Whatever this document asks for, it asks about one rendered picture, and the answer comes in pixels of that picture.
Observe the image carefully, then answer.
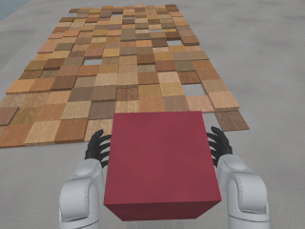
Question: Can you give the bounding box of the right robot forearm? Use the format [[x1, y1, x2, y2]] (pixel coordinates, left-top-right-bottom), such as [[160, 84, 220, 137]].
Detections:
[[216, 154, 270, 229]]

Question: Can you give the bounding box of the carton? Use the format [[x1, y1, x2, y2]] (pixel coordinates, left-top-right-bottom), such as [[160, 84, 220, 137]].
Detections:
[[103, 111, 222, 221]]

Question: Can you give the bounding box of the left robot forearm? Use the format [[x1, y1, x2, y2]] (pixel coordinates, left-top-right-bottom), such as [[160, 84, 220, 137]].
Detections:
[[58, 158, 105, 229]]

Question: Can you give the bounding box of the right robot hand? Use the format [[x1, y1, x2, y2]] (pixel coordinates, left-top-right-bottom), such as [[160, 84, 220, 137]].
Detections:
[[206, 126, 233, 168]]

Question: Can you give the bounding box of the left robot hand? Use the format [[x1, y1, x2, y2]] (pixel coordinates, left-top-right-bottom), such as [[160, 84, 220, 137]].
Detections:
[[85, 129, 112, 168]]

